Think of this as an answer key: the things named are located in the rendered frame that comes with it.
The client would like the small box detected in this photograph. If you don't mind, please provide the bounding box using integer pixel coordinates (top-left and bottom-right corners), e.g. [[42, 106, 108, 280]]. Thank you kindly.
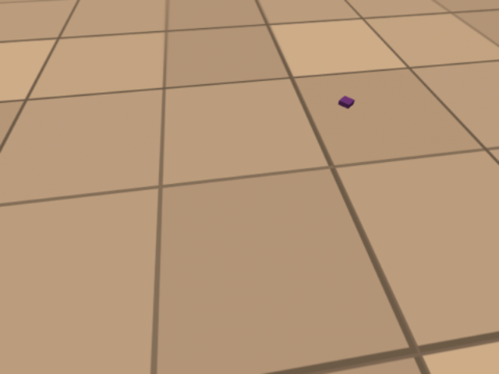
[[338, 96, 355, 109]]

